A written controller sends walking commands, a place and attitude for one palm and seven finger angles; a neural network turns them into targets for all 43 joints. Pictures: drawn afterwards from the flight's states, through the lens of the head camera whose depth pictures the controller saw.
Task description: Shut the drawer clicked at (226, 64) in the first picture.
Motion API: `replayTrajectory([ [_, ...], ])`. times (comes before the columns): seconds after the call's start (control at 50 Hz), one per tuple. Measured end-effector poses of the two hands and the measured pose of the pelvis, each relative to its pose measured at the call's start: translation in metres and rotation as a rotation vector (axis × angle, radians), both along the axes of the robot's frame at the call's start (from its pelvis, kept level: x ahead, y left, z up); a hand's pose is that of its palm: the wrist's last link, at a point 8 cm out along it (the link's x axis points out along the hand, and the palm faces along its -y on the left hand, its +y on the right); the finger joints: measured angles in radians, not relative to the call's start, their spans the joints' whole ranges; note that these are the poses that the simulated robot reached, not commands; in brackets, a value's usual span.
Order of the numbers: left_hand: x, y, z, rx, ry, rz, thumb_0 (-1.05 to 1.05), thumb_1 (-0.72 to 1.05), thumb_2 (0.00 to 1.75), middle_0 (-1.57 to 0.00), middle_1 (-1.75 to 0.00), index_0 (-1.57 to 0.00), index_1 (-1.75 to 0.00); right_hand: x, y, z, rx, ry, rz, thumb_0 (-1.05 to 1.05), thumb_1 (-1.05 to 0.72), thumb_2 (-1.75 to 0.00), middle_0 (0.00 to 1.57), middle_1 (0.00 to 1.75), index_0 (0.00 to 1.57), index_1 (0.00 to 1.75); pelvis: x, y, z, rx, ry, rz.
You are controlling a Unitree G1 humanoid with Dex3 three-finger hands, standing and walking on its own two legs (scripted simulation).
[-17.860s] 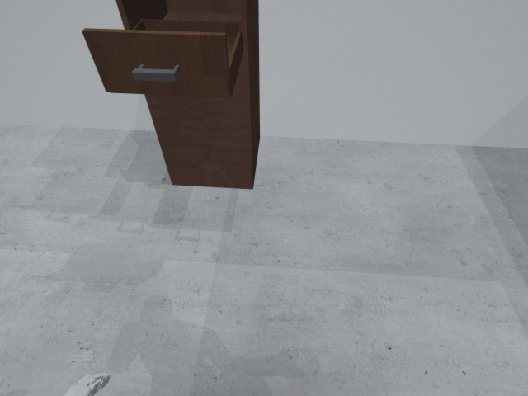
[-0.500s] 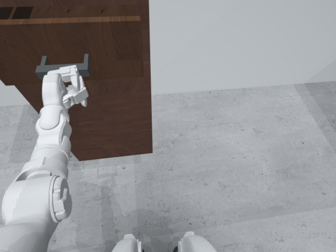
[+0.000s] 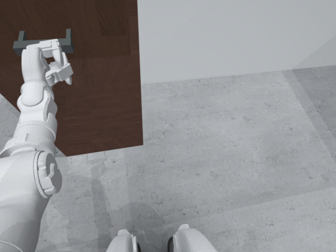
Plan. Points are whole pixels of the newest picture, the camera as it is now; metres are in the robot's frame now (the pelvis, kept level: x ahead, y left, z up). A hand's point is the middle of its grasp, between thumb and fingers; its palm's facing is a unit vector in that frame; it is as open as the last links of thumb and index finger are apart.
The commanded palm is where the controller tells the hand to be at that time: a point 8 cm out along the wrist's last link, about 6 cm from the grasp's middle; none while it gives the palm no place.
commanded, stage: push the drawer shut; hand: left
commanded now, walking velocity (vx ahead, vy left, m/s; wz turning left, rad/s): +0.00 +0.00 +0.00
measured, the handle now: (45, 40) +0.60 +0.22 +0.10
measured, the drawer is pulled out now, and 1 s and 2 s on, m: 0.01 0.00 0.00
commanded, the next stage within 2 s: pull the fist back off the drawer in 0.28 s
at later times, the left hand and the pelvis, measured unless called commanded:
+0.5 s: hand (64, 63) +0.54 +0.18 +0.09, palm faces +0.08 -1.00 -0.04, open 3.2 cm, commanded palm +0.55 +0.22 +0.10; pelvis -0.02 +0.01 -0.01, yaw +0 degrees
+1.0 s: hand (66, 64) +0.53 +0.17 +0.09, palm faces +0.12 -0.99 +0.00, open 3.3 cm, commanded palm +0.49 +0.21 +0.10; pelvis +0.00 +0.01 +0.00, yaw -1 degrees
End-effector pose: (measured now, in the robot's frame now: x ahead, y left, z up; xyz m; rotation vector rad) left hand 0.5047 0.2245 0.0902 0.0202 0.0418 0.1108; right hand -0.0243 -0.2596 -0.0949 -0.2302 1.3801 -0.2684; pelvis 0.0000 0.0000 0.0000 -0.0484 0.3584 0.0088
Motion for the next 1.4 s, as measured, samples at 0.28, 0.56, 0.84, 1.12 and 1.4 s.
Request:
replayTrajectory([
  [0.28, 0.01, 0.008, -0.002, 0.024, 0.021, -0.016, 0.03, 0.67, 0.96, -1.4, -1.6, -1.41, -1.6, -0.021, 0.005, 0.002, -0.016, 0.057, 0.003, 0.0, -0.9, -0.9, 0.2, 0.3, 0.2, 0.3, -0.007, 0.003, -0.005, -0.017, 0.025, 0.015],
  [0.56, 0.011, 0.009, -0.002, 0.007, 0.023, -0.023, 0.03, 0.65, 0.98, -1.4, -1.6, -1.44, -1.6, -0.049, 0.009, 0.006, -0.046, 0.059, 0.003, 0.0, -0.9, -0.9, 0.2, 0.3, 0.2, 0.3, -0.023, 0.008, -0.01, -0.027, 0.041, 0.013],
  [0.84, 0.007, 0.003, -0.003, -0.012, 0.003, -0.001, 0.05, 0.73, 0.93, -1.4, -1.6, -1.41, -1.6, -0.048, 0.019, 0.004, -0.002, 0.074, -0.003, 0.0, -0.9, -0.9, 0.2, 0.3, 0.2, 0.3, -0.018, 0.012, -0.008, -0.021, 0.033, 0.002],
  [1.12, -0.009, 0.004, 0.002, -0.001, -0.017, 0.008, 0.02, 0.88, 0.9, -1.4, -1.6, -1.4, -1.6, 0.021, 0.015, 0.004, 0.043, -0.028, -0.003, 0.0, -0.9, -0.9, 0.2, 0.3, 0.2, 0.3, 0.017, 0.009, 0.007, -0.002, -0.019, -0.019],
  [1.4, -0.062, 0.003, 0.022, 0.012, -0.069, -0.005, 0.02, 0.9, 0.9, -1.4, -1.6, -1.4, -1.6, 0.106, 0.006, 0.01, 0.086, -0.225, 0.029, 0.0, -0.9, -0.9, 0.2, 0.3, 0.2, 0.3, 0.037, 0.001, 0.023, 0.019, -0.095, -0.027],
])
